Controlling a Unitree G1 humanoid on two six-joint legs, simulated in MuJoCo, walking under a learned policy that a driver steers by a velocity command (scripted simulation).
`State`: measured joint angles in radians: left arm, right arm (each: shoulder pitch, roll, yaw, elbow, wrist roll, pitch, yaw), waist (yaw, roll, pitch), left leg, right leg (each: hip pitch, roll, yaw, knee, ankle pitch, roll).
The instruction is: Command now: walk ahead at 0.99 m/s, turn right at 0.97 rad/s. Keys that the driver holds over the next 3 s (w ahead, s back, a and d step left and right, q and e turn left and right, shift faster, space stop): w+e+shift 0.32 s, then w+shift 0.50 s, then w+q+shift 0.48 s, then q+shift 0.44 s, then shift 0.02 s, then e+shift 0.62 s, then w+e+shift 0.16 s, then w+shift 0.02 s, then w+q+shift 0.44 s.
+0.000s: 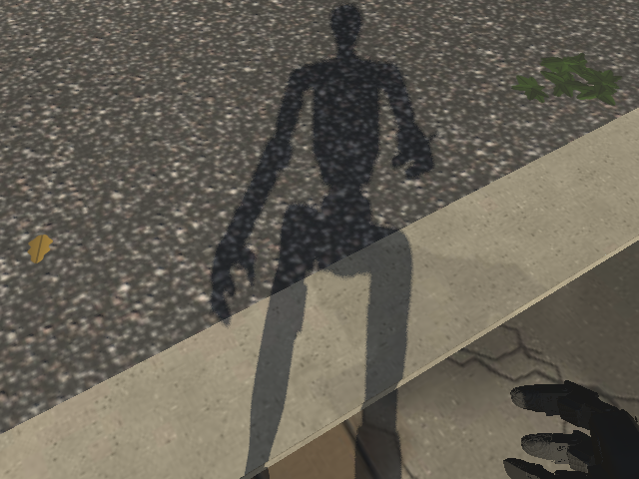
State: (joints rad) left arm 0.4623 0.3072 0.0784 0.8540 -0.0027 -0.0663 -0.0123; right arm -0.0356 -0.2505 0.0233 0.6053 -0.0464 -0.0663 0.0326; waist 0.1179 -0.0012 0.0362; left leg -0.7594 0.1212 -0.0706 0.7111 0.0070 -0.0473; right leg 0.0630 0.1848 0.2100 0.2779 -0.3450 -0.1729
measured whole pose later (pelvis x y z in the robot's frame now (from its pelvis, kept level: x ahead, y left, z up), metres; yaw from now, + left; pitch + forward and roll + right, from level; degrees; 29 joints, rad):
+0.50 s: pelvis +0.44 -0.03 -0.02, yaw -26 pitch +2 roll +1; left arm -0.09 0.29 0.00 0.57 0.04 -0.02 -0.08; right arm 0.54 -0.26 -0.03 0.93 -0.03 -0.10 0.00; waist -0.09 -0.02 0.03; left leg 0.27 0.04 0.28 0.15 -0.40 -0.07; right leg -0.73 0.01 -0.09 0.76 -0.08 -0.17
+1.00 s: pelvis +0.89 -0.26 -0.01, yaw -27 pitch +1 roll +1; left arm 0.47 0.28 0.04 0.93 0.04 -0.09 0.02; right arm 0.08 -0.23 0.03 0.69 -0.02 -0.05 0.03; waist 0.02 -0.01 0.01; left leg -0.64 -0.05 0.15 0.75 -0.14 0.16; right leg 0.20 0.08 -0.06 0.51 -0.30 -0.08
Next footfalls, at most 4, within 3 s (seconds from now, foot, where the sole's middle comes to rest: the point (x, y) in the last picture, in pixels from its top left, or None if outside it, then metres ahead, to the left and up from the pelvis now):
0.10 left None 0.32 0.16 -0.77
0.56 right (455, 404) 0.63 -0.18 -0.77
0.98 left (502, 234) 1.08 -0.30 -0.73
1.40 right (605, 153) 1.40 -0.60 -0.73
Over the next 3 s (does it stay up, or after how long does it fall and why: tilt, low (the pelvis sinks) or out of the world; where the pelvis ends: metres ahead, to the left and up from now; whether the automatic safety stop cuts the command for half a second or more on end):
stays up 1.71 -0.55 0.04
